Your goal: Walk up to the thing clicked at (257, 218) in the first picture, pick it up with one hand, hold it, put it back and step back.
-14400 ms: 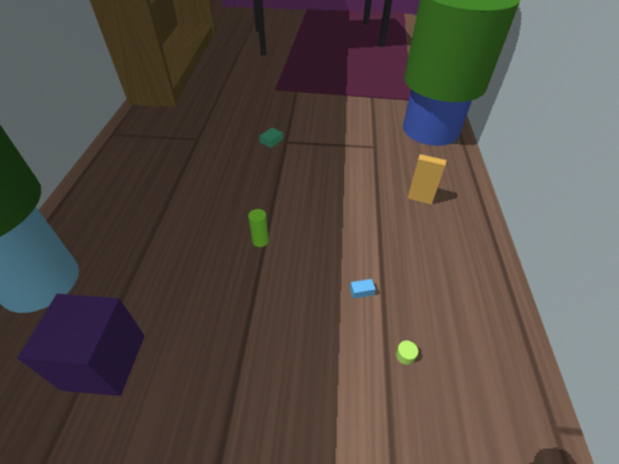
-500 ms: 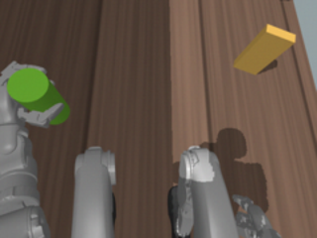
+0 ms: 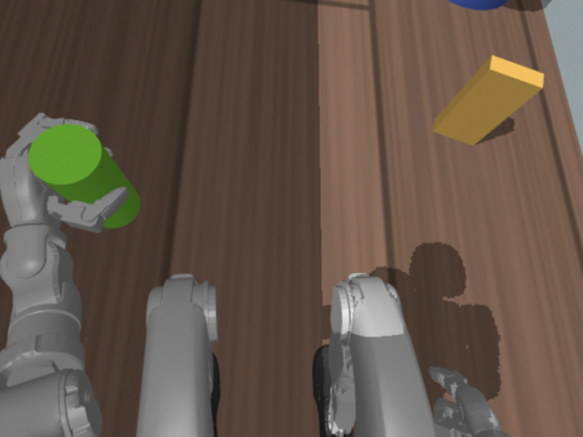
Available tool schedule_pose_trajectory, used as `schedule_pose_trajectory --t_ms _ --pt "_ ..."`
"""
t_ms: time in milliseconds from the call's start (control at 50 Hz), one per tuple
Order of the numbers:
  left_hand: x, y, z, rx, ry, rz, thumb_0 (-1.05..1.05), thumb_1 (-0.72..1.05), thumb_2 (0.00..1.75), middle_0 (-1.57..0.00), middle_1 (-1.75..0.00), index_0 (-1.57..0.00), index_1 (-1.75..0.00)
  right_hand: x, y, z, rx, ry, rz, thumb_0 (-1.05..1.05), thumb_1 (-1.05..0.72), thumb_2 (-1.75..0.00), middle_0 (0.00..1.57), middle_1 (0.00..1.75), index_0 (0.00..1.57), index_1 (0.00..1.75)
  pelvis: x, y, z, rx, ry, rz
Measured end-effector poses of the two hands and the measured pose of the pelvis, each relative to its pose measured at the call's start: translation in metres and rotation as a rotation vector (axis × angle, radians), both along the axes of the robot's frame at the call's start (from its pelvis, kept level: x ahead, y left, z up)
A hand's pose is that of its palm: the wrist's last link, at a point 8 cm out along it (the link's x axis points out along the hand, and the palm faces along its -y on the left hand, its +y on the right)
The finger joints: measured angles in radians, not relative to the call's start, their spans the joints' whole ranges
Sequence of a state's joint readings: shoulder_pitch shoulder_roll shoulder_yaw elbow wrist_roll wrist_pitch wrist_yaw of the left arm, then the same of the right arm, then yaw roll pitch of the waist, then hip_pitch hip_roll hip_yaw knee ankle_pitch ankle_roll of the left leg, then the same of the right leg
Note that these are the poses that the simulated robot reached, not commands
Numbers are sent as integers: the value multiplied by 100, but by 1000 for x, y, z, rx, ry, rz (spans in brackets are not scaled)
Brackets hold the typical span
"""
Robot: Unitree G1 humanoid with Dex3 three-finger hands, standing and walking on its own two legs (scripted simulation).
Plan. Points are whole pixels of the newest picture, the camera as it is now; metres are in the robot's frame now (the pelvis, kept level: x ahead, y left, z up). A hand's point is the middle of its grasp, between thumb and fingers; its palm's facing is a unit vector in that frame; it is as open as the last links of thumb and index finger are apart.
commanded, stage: lift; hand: left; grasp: from the side
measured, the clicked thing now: (94, 183) +0.43 +0.26 -0.04
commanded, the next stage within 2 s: none
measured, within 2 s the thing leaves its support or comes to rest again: neither
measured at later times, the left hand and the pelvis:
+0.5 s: hand (65, 161) +0.42 +0.25 +0.05, palm faces +0.18 -0.98 -0.01, open 10.1 cm; pelvis +0.00 +0.00 +0.05, yaw +1 degrees
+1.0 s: hand out of the picture +0.39 +0.24 +0.22, palm faces +0.21 -0.98 -0.03, open 10.0 cm; pelvis +0.03 +0.01 +0.19, yaw +3 degrees
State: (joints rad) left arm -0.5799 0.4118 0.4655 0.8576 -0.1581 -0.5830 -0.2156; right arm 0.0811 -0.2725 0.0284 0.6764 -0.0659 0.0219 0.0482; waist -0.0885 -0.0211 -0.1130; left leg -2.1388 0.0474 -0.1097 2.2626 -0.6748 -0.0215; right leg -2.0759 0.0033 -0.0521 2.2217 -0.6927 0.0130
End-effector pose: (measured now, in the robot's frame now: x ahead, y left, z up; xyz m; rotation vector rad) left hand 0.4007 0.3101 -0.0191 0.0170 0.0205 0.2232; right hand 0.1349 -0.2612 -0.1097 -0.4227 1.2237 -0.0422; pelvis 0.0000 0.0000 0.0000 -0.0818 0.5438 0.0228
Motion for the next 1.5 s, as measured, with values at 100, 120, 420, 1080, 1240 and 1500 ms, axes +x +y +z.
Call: schedule_pose_trajectory --t_ms 100,120,420,1080,1240,1500 --pt "2 -2 3 5 2 1 -2 -42 113 -71 -102 -73 -103 -2 -2 0 5 0 -5 0 -90 -90 20 30 21 30 0 -1 2 5 1 1" --pt "2 -3 4 6 0 -1 -2 -42 113 -71 -102 -73 -104 -2 -2 0 6 0 -7 0 -90 -90 20 30 21 30 0 -2 2 5 2 1" --pt "-7 -5 48 -7 -17 -33 -2 -42 114 -71 -103 -73 -104 8 2 31 16 -50 -42 1 -91 -89 20 30 21 30 2 0 32 6 14 8" --pt "-40 -23 271 2 17 -3 -2 -42 114 -72 -101 -74 -102 77 36 232 81 -295 -76 1 -90 -89 20 30 21 30 38 9 217 16 -113 52" --pt "-42 -29 309 -7 29 -14 -2 -42 114 -72 -101 -74 -102 75 35 273 84 -315 -75 1 -90 -89 20 30 21 30 47 10 254 25 -179 61" --pt "-45 -40 352 -1 12 -21 -2 -42 114 -72 -101 -74 -102 70 38 310 101 -304 -77 1 -91 -89 20 30 21 30 57 11 294 43 -253 63"
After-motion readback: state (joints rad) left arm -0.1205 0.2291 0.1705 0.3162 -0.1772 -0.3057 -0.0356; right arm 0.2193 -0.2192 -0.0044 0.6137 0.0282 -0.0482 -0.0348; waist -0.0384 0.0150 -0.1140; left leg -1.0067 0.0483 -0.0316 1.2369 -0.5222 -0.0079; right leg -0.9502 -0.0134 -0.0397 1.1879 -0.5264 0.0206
